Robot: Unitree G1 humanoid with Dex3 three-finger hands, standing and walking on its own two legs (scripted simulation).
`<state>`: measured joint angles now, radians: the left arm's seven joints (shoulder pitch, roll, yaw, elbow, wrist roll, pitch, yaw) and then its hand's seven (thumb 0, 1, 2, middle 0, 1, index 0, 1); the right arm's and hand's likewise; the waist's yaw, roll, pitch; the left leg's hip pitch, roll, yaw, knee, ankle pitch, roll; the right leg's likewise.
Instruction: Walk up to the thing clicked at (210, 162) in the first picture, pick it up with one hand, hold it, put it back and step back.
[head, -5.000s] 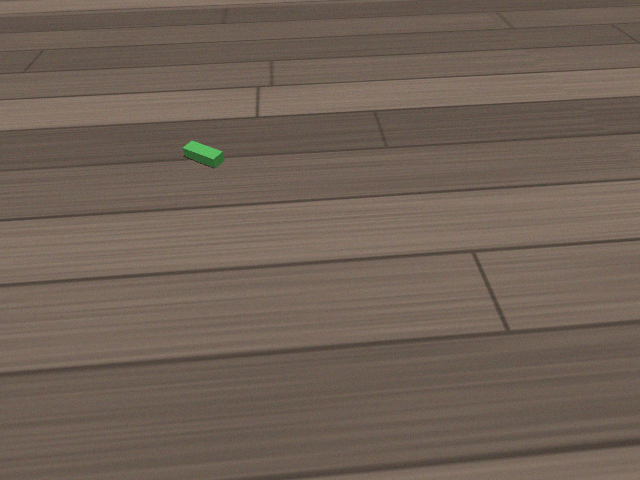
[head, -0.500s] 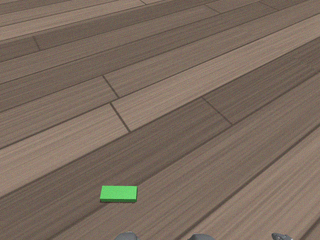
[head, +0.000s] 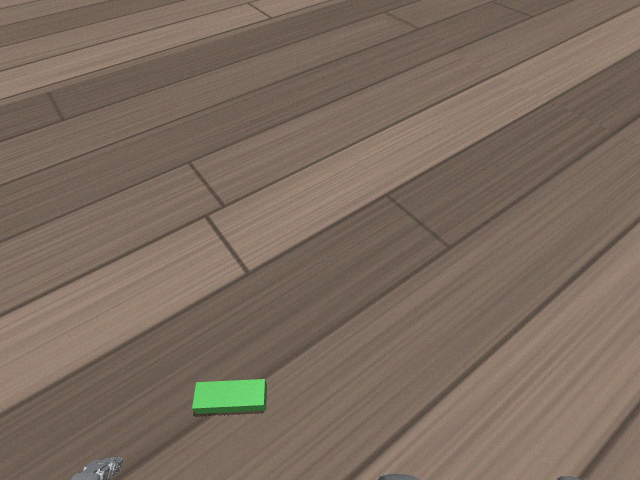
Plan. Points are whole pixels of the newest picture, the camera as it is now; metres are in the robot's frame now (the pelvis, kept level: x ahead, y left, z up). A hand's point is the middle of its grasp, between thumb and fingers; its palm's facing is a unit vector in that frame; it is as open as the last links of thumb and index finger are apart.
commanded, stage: walk up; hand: left
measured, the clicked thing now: (231, 396) +0.44 +0.27 -0.73
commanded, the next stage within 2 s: stand in 0.78 s
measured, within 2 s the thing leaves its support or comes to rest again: neither
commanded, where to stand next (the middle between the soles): +0.08 -0.02 m, yaw +1 degrees
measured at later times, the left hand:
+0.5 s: hand out of the picture +0.11 +0.26 -0.14, palm faces -0.05 -0.95 -0.31, open 7.4 cm
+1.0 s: hand out of the picture +0.13 +0.26 -0.13, palm faces -0.05 -0.94 -0.32, open 7.4 cm
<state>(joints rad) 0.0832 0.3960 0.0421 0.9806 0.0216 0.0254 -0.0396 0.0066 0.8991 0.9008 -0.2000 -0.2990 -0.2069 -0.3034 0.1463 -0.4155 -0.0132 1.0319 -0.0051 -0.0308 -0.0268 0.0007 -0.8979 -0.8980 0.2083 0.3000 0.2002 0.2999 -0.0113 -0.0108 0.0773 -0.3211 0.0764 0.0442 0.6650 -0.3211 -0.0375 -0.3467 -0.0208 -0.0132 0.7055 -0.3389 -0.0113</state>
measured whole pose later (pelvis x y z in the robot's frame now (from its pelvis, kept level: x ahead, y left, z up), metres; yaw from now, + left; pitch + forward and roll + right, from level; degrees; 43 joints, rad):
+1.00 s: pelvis +0.02 +0.02 +0.03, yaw -2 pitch -1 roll +0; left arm 0.06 0.34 0.02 1.12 0.00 -0.01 -0.02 0.01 0.90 0.90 -0.20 -0.30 -0.21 -0.30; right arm 0.08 -0.36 0.00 1.13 -0.01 -0.01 0.01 0.00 -0.90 -0.90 0.21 0.30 0.20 0.30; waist -0.01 0.00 0.06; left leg -0.13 0.06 0.09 0.36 -0.20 -0.03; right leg -0.16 -0.02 0.02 0.37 -0.19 0.02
